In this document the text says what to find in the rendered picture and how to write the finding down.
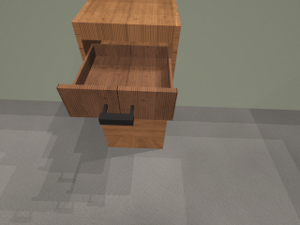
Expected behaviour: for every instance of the drawer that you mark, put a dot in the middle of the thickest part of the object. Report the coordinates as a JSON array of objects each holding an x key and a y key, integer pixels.
[{"x": 120, "y": 76}]

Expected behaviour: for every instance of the handle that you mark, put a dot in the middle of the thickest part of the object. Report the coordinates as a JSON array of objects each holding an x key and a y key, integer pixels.
[{"x": 116, "y": 119}]

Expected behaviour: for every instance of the cabinet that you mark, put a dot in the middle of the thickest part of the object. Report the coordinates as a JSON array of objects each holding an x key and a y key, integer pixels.
[{"x": 130, "y": 22}]

